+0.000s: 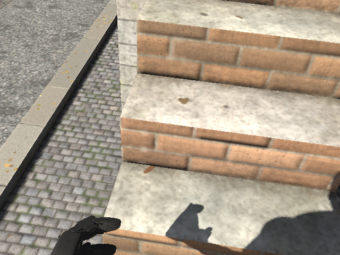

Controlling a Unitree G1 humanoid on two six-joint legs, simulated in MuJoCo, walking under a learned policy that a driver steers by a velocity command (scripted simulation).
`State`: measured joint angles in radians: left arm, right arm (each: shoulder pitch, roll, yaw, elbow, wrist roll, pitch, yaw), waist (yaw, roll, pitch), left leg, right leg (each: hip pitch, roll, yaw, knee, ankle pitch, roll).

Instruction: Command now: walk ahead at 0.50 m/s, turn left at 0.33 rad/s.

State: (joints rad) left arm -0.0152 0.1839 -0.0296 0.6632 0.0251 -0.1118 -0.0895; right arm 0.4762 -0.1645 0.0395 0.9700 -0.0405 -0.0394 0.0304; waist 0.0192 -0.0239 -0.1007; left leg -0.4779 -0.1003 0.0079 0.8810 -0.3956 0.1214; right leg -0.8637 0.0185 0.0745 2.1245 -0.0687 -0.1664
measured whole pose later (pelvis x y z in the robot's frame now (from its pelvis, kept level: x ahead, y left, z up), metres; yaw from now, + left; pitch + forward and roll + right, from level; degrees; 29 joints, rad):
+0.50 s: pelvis +0.28 -0.02 +0.15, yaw -7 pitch -1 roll -5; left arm 0.24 0.24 -0.01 0.97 0.05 -0.03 -0.07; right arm 0.32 -0.22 0.04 0.95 -0.02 -0.12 0.03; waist 0.04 -0.03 -0.15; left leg -0.47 -0.11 -0.15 1.77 -0.07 0.08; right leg -0.48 0.18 -0.15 1.05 -0.56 -0.16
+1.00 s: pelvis +0.55 -0.03 +0.29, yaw -22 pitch +3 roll -5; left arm 0.05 0.13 -0.06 0.60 0.05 -0.10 -0.07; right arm 0.28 -0.31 -0.05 1.10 0.01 -0.08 0.00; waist 0.21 0.16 0.02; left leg 0.12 0.14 0.21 0.38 0.20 0.02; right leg -0.99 0.13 -0.05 1.69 -0.33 -0.01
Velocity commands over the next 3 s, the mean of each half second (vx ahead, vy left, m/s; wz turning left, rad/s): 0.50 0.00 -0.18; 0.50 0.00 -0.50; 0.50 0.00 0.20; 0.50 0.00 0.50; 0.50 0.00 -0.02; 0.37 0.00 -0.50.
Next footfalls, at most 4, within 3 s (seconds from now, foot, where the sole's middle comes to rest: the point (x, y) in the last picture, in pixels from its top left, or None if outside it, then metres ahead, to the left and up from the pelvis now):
0.38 right None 0.31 -0.07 -0.54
0.64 left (128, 248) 0.41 0.13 -0.30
0.76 left None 0.36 0.15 -0.52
1.04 right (220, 212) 0.56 -0.13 -0.34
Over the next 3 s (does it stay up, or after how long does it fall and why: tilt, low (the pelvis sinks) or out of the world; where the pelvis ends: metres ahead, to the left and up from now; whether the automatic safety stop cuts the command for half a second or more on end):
stays up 0.82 -0.11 0.63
